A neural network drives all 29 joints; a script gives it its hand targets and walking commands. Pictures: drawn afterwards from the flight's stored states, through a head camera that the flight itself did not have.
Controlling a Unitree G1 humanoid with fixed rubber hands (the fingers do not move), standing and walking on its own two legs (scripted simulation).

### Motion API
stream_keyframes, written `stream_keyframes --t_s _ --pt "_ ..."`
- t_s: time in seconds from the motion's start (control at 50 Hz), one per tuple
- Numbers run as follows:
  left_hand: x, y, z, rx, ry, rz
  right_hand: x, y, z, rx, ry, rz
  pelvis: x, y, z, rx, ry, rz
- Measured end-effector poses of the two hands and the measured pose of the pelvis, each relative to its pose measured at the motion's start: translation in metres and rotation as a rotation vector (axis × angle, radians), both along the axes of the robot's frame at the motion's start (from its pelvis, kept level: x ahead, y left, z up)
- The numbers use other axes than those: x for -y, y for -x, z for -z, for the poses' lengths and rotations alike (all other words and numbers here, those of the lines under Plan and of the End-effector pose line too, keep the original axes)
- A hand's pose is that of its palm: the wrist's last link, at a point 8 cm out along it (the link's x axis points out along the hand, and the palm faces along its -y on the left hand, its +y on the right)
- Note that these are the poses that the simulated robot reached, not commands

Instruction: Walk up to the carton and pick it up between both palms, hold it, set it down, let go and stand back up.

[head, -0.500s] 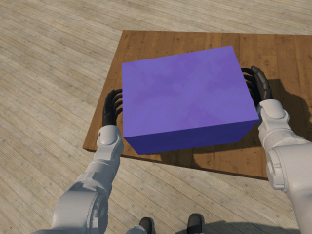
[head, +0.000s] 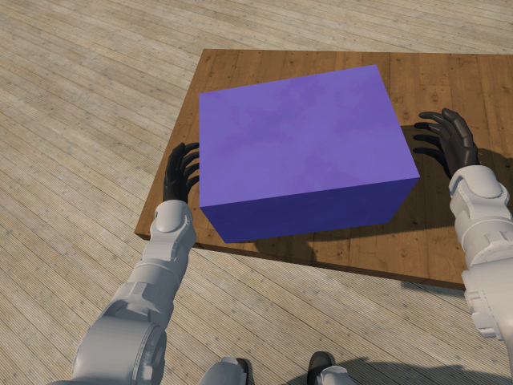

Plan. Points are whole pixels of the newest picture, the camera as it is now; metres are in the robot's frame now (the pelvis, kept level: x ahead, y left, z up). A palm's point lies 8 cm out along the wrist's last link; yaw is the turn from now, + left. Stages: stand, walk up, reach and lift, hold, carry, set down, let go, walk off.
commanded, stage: set down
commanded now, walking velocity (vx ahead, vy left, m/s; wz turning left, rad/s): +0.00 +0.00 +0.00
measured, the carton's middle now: (295, 159) +0.48 +0.04 -0.02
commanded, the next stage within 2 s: none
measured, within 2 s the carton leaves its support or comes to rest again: neither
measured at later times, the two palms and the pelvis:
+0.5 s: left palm (173, 223) +0.32 +0.21 +0.01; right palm (482, 207) +0.42 -0.23 +0.01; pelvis -0.02 +0.00 +0.00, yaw +1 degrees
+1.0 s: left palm (163, 256) +0.27 +0.20 +0.02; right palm out of the picture +0.34 -0.27 +0.00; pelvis +0.00 +0.01 +0.02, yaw +1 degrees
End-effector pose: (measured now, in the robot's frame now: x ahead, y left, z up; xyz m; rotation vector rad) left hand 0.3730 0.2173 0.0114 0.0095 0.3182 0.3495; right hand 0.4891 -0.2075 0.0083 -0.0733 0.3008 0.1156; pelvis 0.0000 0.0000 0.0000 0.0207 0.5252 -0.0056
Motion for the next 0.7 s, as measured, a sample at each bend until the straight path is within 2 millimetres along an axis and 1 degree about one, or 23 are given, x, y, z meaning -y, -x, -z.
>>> stream_keyframes --t_s 0.12,0.18,0.28,0.34,0.42,0.52,0.6,0.7 --pt "0.004 0.011 -0.001 0.02 -0.008 0.011 -0.001 0.013 0.003 0.031 -0.023 -0.009 0.0 0.005 0.004 0.023 0.001 -0.009" --pt "0.005 0.02 0.003 0.002 0.008 0.008 0.005 0.02 0.005 0.014 -0.016 -0.006 0.0 0.008 0.004 0.039 -0.001 -0.007" --pt "0.008 0.032 0.001 0.028 0.018 0.011 0.015 0.036 0.003 0.029 -0.003 -0.005 0.001 0.012 0.005 0.063 -0.001 -0.011" --pt "0.009 0.038 0.006 0.008 0.027 0.013 0.022 0.046 0.004 0.008 0.0 0.008 0.002 0.015 0.006 0.074 -0.004 -0.016" --pt "0.012 0.044 -0.002 0.043 0.026 0.012 0.025 0.06 0.001 0.019 -0.006 -0.005 0.002 0.017 0.005 0.101 -0.003 -0.017" --pt "0.011 0.056 -0.004 0.032 0.031 0.009 0.025 0.076 0.002 0.011 -0.004 -0.029 0.001 0.019 0.003 0.142 -0.006 -0.02" --pt "0.007 0.065 -0.002 0.002 0.022 -0.001 0.027 0.088 0.009 -0.021 -0.015 -0.013 -0.002 0.019 0.001 0.174 -0.006 -0.028" --pt "0.008 0.071 -0.01 0.031 0.04 -0.001 0.029 0.101 0.01 -0.017 -0.016 -0.02 -0.006 0.015 -0.003 0.191 -0.003 -0.03"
